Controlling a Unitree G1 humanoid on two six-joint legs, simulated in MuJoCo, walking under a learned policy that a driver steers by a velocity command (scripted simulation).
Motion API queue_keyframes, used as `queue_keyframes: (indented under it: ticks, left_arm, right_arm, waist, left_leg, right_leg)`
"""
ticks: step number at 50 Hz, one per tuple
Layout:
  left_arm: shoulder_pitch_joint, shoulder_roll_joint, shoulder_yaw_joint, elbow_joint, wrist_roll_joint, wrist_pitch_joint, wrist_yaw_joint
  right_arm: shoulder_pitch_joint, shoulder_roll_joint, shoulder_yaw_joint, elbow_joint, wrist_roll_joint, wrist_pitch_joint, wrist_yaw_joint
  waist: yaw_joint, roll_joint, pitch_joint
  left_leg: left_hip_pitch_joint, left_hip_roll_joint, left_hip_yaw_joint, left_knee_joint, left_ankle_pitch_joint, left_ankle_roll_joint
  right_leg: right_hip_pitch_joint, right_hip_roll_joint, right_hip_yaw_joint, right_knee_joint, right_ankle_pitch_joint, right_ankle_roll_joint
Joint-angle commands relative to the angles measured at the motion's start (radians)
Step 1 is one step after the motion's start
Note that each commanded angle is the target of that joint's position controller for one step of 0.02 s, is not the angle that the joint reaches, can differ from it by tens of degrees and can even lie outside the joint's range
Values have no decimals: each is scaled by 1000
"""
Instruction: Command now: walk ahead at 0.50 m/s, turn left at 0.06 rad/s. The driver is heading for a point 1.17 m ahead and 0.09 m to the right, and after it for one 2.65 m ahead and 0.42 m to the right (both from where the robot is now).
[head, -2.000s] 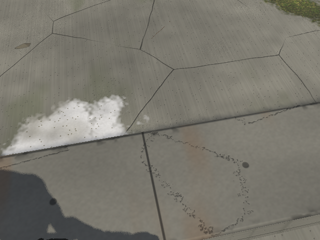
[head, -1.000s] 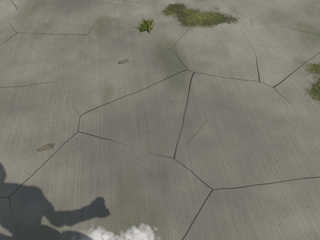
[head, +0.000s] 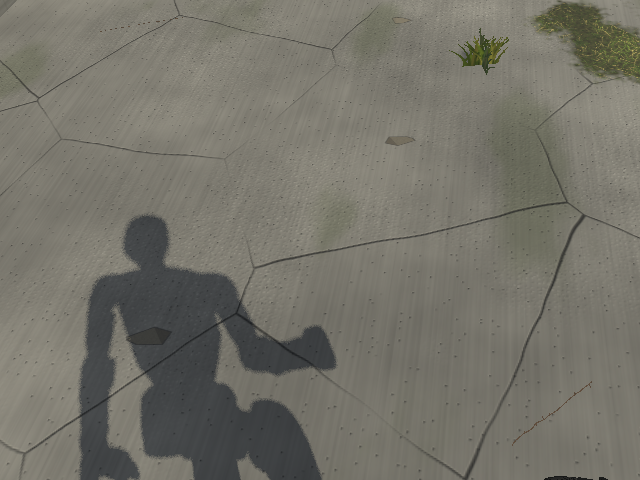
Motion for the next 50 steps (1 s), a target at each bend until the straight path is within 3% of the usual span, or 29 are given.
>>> queue_keyframes:
  ticks: [1, 3, 5, 7, 8, 9, 10, 11, 12, 13, 14, 15, 17, 19, 25, 30, 33, 34, 35, 36, 37, 38, 39, 40, 41, 42, 44, 47, 50]
  left_arm:
    - [-16, 176, 38, -56, -24, -6, 20]
    - [45, 162, 37, -32, -20, 11, 19]
    - [63, 170, 42, -25, -10, 26, 17]
    - [27, 194, 47, -36, -7, 35, 14]
    - [1, 203, 48, -46, -8, 35, 13]
    - [-47, 204, 44, -71, 0, 29, 10]
    - [0, 126, 18, -99, 21, 7, 4]
    - [60, 116, 8, -81, 13, -16, -14]
    - [-9, 199, 39, -95, -11, -24, -19]
    - [-116, 200, 42, -127, -21, -23, -15]
    - [-166, 178, 40, -136, -11, -18, -8]
    - [-164, 173, 48, -131, 4, -7, 0]
    - [-132, 131, 44, -123, 9, 12, 6]
    - [-168, 122, 46, -140, 13, 17, 8]
    - [-398, 96, 31, -205, 11, 5, -8]
    - [-551, 114, 23, -260, -3, -7, -35]
    - [-528, 145, 29, -267, -5, -23, -49]
    - [-449, 163, 39, -244, -1, -26, -47]
    - [-301, 212, 62, -199, 2, -29, -40]
    - [-109, 304, 84, -167, 16, -29, -31]
    - [-46, 334, 95, -139, 4, -18, -37]
    - [-53, 243, 70, -143, -5, -12, -35]
    - [-139, 212, 56, -156, -4, -10, -30]
    - [-208, 193, 48, -170, 5, -9, -30]
    - [-252, 170, 42, -175, 12, -11, -32]
    - [-269, 154, 37, -174, 21, -14, -34]
    - [-267, 152, 39, -162, 13, -24, -37]
    - [-231, 191, 50, -135, 10, -27, -27]
    - [-195, 205, 53, -114, 5, -19, -18]
  right_arm:
    - [-104, -8, -1, -93, 15, -4, 20]
    - [-196, -17, -6, -124, 18, -6, 37]
    - [-243, -24, -10, -143, 18, -19, 57]
    - [-189, -50, -22, -137, 13, -28, 65]
    - [-82, -80, -39, -108, 8, -28, 59]
    - [118, -141, -65, -57, 1, -28, 49]
    - [301, -246, -91, -25, -13, -24, 35]
    - [343, -226, -88, 5, 14, -17, 36]
    - [275, -176, -72, -1, 17, -11, 32]
    - [188, -151, -62, -12, 13, -9, 29]
    - [124, -132, -55, -12, 5, -11, 33]
    - [87, -109, -48, -14, -2, -20, 39]
    - [73, -101, -48, 3, -2, -32, 47]
    - [96, -121, -53, 29, 2, -38, 41]
    - [212, -169, -62, 106, 17, -29, 19]
    - [294, -187, -65, 161, 28, -18, 20]
    - [298, -207, -70, 181, 26, -3, 13]
    - [281, -213, -68, 182, 28, 1, 12]
    - [274, -191, -59, 178, 23, 1, 12]
    - [289, -144, -37, 148, 0, -8, 12]
    - [388, -55, -9, 152, 11, -27, 20]
    - [320, -166, -36, 156, 32, -38, 22]
    - [221, -200, -47, 124, 44, -44, 22]
    - [172, -185, -46, 116, 35, -42, 18]
    - [157, -170, -49, 112, 21, -38, 15]
    - [173, -153, -50, 114, 16, -29, 14]
    - [193, -120, -47, 121, 15, -12, 11]
    - [103, -112, -45, 91, 7, -2, 7]
    - [6, -94, -36, 71, 8, -6, 15]
  waist:
    - [-4, -133, 25]
    - [33, -108, 60]
    - [42, -114, 70]
    - [-4, -134, 27]
    - [-66, -132, -34]
    - [-160, -115, -154]
    - [-190, 58, -338]
    - [-173, 210, -447]
    - [-166, 117, -278]
    - [-140, 53, -130]
    - [-103, -25, -44]
    - [-66, -26, -14]
    - [-24, 5, -10]
    - [-19, 13, -2]
    - [-86, -6, 34]
    - [-137, 0, 68]
    - [-107, 30, 49]
    - [-59, 33, 8]
    - [5, 14, -95]
    - [60, -111, -266]
    - [38, -354, -386]
    - [67, -251, -319]
    - [54, -196, -167]
    - [25, -126, -88]
    - [-4, -115, -37]
    - [-35, -141, -25]
    - [-59, -151, -16]
    - [-50, -127, 22]
    - [-22, -127, 43]
  left_leg:
    - [113, -30, 26, -212, 77, 7]
    - [49, -39, 31, -278, 48, 32]
    - [53, -54, 44, -329, -31, 64]
    - [221, -94, 81, -368, -106, 100]
    - [409, -118, 96, -397, -82, 128]
    - [723, -57, 22, -363, 9, 183]
    - [1165, 194, -321, -342, 64, 312]
    - [1261, 334, -656, -467, -75, 412]
    - [1140, 293, -590, -515, -208, 371]
    - [965, 245, -446, -550, -198, 330]
    - [796, 202, -362, -601, -140, 305]
    - [688, 165, -302, -635, -71, 287]
    - [573, 134, -229, -683, -6, 282]
    - [550, 123, -173, -709, 38, 288]
    - [581, 84, -70, -710, 49, 235]
    - [707, 138, -102, -657, -1, 231]
    - [785, 167, -122, -576, 126, 207]
    - [783, 141, -96, -492, 269, 190]
    - [716, 89, -50, -327, 352, 163]
    - [471, 12, 9, -4, 113, 115]
    - [125, -127, 22, 283, -534, 57]
    - [15, -78, -65, 392, -584, 64]
    - [-35, -32, -39, 399, -490, 71]
    - [0, 7, -15, 358, -406, 66]
    - [40, 34, -12, 300, -354, 59]
    - [98, 53, -17, 267, -322, 56]
    - [140, 60, -3, 214, -293, 45]
    - [90, 67, 6, 78, -171, 19]
    - [118, 51, 22, -107, -9, 18]
  right_leg:
    - [18, -285, 177, -153, 517, -107]
    - [131, -309, 194, -123, 481, -102]
    - [201, -324, 197, -80, 510, -105]
    - [181, -315, 176, -6, 688, -93]
    - [135, -282, 145, 96, 827, -76]
    - [-19, -236, 110, 303, 819, -46]
    - [-375, -105, 38, 688, 384, 12]
    - [-557, -44, 110, 887, -270, 33]
    - [-661, -99, 128, 941, -239, 36]
    - [-674, -145, 88, 907, -144, 40]
    - [-629, -174, 68, 840, -77, 45]
    - [-564, -199, 71, 780, -33, 51]
    - [-469, -212, 65, 725, 8, 61]
    - [-488, -218, 59, 656, 79, 75]
    - [-473, -188, 36, 301, 380, 77]
    - [-468, -159, 21, 161, 327, 60]
    - [-386, -133, -2, 96, 201, 18]
    - [-263, -106, -30, 56, 201, -5]
    - [-26, -117, -17, 73, 235, -43]
    - [334, -324, 214, 132, 328, -137]
    - [596, -499, 620, 10, 122, -274]
    - [552, -474, 654, -53, -21, -244]
    - [408, -441, 521, -80, 5, -201]
    - [265, -400, 424, -111, 92, -183]
    - [158, -368, 359, -143, 166, -176]
    - [93, -342, 313, -171, 210, -169]
    - [33, -320, 248, -213, 278, -174]
    - [12, -316, 180, -251, 350, -178]
    - [5, -281, 108, -262, 346, -145]
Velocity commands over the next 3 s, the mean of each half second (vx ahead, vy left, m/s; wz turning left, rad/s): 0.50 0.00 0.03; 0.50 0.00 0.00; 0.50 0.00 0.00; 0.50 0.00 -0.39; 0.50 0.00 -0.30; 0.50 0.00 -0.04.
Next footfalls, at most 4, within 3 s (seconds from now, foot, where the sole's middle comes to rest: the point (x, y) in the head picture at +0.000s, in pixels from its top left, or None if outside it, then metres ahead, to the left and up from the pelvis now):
0.18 left None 0.27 0.12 -0.78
0.70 right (420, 458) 0.54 -0.12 -0.78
1.24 left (305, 341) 0.81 0.14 -0.78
1.82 right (403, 248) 1.10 -0.10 -0.78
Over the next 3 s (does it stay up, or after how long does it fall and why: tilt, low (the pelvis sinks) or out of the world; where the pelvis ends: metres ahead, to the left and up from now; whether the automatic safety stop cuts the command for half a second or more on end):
stays up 1.56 -0.19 0.00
